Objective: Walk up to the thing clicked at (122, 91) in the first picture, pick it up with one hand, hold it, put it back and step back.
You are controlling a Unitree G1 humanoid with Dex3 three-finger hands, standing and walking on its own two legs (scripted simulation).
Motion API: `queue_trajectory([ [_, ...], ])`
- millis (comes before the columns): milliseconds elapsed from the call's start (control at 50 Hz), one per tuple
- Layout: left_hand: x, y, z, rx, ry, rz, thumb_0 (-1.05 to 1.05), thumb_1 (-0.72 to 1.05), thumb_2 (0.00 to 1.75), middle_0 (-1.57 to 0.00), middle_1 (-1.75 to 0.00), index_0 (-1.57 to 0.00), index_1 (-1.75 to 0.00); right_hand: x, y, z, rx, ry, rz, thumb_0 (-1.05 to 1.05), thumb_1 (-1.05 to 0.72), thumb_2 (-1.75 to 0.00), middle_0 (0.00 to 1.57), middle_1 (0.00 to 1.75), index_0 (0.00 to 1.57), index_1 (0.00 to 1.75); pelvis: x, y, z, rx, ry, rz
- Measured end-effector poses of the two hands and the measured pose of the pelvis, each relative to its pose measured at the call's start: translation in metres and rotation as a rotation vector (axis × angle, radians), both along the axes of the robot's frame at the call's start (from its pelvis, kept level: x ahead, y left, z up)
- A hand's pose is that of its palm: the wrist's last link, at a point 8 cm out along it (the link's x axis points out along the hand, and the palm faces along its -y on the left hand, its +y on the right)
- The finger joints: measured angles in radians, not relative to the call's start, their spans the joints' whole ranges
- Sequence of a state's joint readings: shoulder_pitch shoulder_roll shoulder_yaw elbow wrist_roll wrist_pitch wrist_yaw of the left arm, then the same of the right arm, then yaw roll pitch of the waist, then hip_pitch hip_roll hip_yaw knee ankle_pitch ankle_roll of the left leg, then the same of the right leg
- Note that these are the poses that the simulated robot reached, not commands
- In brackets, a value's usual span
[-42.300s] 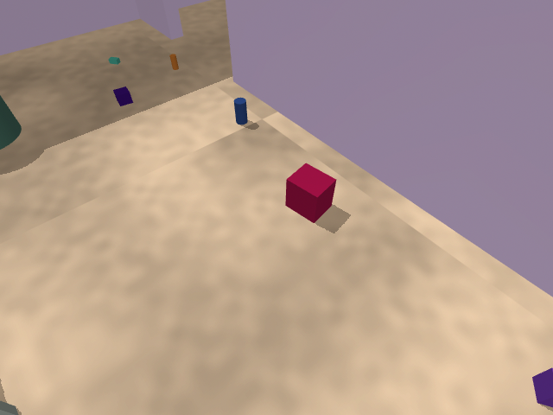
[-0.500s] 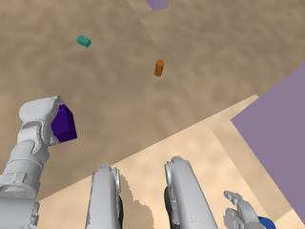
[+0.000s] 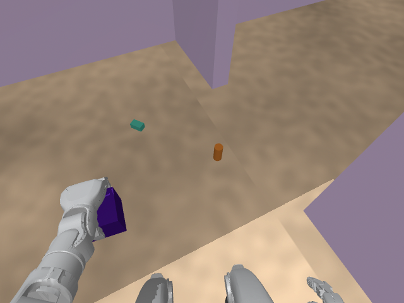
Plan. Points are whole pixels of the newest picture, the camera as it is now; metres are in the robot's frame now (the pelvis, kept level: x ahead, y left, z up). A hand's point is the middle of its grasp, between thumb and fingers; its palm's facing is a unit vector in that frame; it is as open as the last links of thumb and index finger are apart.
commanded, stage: lift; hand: left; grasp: from above
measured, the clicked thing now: (101, 214) +0.35 +0.22 -0.11
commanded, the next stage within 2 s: hold in 0.36 s
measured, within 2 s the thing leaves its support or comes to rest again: neither
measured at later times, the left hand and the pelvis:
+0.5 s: hand (85, 195) +0.35 +0.22 +0.00, palm faces -0.42 -0.13 -0.90, open 11.6 cm; pelvis +0.04 +0.00 +0.06, yaw +0 degrees
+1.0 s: hand (76, 189) +0.35 +0.22 +0.04, palm faces -0.42 -0.11 -0.90, open 11.6 cm; pelvis +0.04 +0.00 +0.08, yaw -1 degrees
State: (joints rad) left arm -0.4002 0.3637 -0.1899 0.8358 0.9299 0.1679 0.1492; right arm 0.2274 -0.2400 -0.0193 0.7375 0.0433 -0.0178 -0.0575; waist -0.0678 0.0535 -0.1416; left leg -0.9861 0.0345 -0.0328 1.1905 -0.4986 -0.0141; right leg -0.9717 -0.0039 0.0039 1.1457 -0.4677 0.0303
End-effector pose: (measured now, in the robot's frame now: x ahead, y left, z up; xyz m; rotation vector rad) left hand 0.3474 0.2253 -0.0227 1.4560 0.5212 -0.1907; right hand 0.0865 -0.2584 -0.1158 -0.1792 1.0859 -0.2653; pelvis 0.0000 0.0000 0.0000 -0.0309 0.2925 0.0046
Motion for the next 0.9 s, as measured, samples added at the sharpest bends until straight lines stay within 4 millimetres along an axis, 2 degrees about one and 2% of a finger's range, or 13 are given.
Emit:
queue_trajectory([
  [180,0.006,-0.005,0.031,0.001,0.003,0.019,0.0,-0.28,0.77,-0.52,-0.81,-0.53,-0.79,0.006,-0.003,0.031,0.007,0.01,-0.003,0.01,-0.9,-0.9,0.21,0.3,0.2,0.3,0.017,-0.002,0.032,0.01,-0.054,-0.001],
  [380,0.011,-0.006,0.062,-0.002,-0.006,0.017,0.0,-0.28,0.77,-0.52,-0.81,-0.53,-0.79,0.021,-0.001,0.054,0.024,-0.013,-0.003,0.01,-0.9,-0.89,0.21,0.3,0.2,0.3,0.03,-0.001,0.056,0.016,-0.106,-0.002],
  [700,0.01,-0.005,0.096,0.01,-0.028,0.011,0.0,-0.28,0.77,-0.52,-0.81,-0.53,-0.78,0.055,0.006,0.076,0.05,-0.099,0.031,0.01,-0.9,-0.89,0.2,0.3,0.2,0.3,0.04,0.003,0.074,0.023,-0.172,-0.007],
  [900,0.005,-0.006,0.112,0.009,-0.019,-0.001,0.0,-0.28,0.77,-0.52,-0.81,-0.53,-0.78,0.067,0.01,0.085,0.063,-0.143,0.051,0.01,-0.9,-0.89,0.2,0.3,0.2,0.3,0.039,0.003,0.079,0.026,-0.202,-0.012],
])
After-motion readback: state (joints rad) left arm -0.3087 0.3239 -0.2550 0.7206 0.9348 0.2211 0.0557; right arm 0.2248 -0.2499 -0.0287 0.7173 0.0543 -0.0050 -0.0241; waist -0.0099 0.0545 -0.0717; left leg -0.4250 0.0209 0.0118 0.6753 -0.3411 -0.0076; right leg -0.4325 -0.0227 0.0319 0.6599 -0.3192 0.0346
